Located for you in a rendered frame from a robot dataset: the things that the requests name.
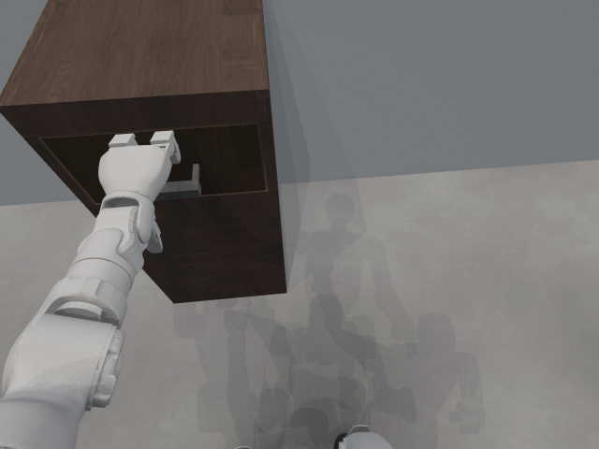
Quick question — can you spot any cabinet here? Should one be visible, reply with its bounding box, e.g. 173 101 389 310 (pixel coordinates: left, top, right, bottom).
0 0 286 304

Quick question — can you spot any handle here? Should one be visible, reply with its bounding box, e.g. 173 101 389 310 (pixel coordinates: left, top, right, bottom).
155 164 201 201

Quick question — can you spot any robot left upper arm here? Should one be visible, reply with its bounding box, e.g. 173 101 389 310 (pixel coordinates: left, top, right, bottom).
0 313 125 449

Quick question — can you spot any left robot forearm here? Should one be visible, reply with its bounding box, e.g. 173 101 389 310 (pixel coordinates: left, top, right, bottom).
2 191 154 396

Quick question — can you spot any right robot shin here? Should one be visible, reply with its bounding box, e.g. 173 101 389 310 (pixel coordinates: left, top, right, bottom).
346 425 370 438

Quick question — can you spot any drawer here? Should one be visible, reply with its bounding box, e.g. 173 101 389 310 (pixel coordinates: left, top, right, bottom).
42 122 266 203

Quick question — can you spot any left robot hand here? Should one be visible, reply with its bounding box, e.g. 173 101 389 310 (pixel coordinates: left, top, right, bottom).
98 130 181 253

